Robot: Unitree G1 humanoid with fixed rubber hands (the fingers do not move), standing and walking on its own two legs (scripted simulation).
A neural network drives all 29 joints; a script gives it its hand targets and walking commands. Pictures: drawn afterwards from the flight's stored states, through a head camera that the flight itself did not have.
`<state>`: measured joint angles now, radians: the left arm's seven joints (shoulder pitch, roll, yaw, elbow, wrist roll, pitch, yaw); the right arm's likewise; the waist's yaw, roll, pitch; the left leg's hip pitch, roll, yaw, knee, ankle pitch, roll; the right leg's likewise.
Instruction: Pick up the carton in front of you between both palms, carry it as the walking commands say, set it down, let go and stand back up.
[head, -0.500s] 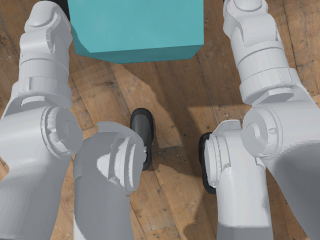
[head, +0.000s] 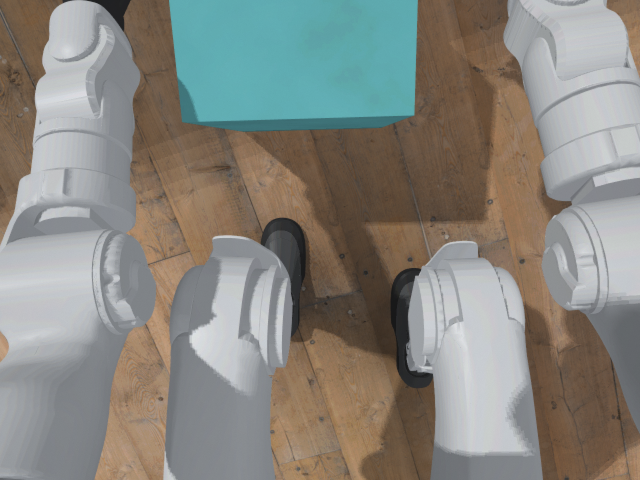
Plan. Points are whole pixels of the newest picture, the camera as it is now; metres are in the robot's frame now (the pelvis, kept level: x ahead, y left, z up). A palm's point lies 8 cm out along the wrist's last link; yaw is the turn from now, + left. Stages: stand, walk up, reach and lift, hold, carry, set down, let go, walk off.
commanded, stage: set down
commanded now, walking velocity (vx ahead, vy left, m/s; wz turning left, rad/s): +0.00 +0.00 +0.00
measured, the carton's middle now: (303, 35) +0.53 +0.09 -0.26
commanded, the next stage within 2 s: let go in 0.86 s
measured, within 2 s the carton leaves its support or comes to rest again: neither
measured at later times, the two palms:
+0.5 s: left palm out of the picture +0.52 +0.27 +0.01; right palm out of the picture +0.58 -0.12 +0.02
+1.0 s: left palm out of the picture +0.51 +0.27 +0.15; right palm out of the picture +0.57 -0.12 +0.16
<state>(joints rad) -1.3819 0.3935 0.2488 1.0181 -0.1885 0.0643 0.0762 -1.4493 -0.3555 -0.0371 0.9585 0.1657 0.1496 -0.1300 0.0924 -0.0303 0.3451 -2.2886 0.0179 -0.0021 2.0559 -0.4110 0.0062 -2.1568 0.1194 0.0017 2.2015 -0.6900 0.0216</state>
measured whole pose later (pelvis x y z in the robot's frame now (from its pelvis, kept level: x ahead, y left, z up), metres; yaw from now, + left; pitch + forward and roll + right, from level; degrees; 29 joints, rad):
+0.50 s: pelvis +0.02 +0.01 +0.12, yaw +0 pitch +47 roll -2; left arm -1.17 0.31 0.32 0.83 -0.08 0.18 0.04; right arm -1.25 -0.31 -0.17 0.86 0.06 0.21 -0.09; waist 0.09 -0.02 0.01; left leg -2.08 -0.01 -0.02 1.63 -0.37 0.01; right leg -1.95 0.09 0.01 1.74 -0.61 0.02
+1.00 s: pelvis +0.05 +0.01 +0.26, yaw +0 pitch +46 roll -2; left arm -0.98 0.24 0.36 0.80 0.05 0.13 -0.02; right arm -1.06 -0.23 -0.25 0.85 -0.06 0.16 -0.04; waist 0.07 -0.03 -0.08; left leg -1.63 -0.01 -0.02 1.07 -0.23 0.02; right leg -1.53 0.08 0.04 1.15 -0.42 0.02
